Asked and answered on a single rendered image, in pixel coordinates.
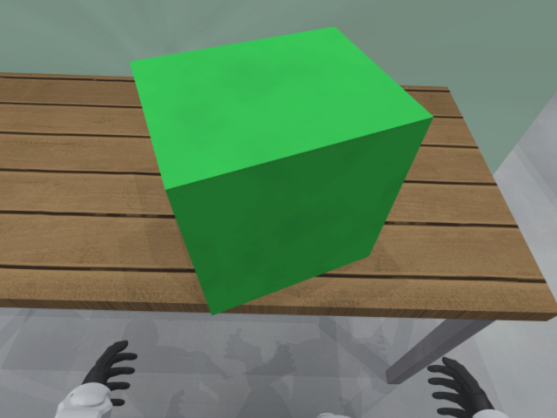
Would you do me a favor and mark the carton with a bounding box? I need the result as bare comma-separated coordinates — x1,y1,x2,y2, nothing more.
130,27,433,316

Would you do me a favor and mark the robot left forearm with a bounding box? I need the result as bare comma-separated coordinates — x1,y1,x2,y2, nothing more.
55,382,113,418

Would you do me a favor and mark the left robot hand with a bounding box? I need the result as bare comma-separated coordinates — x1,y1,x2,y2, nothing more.
82,340,138,406

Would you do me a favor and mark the right robot hand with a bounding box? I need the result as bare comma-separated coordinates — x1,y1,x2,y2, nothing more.
427,357,495,418

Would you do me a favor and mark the table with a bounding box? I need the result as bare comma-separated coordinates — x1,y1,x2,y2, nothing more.
0,72,557,384

